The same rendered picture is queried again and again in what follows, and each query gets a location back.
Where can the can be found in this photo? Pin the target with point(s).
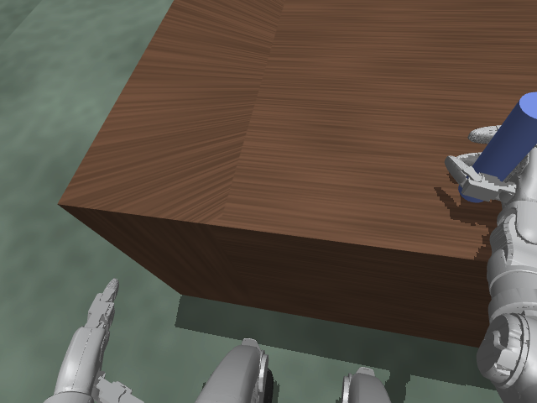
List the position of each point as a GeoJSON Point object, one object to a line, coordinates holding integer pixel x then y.
{"type": "Point", "coordinates": [511, 143]}

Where can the right robot hand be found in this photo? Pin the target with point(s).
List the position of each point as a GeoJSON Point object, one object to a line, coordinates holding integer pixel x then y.
{"type": "Point", "coordinates": [519, 185]}

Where can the right robot arm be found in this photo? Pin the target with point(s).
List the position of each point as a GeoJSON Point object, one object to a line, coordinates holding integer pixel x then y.
{"type": "Point", "coordinates": [508, 353]}

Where can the left robot hand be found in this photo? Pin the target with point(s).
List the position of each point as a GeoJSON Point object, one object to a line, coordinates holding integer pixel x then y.
{"type": "Point", "coordinates": [81, 368]}

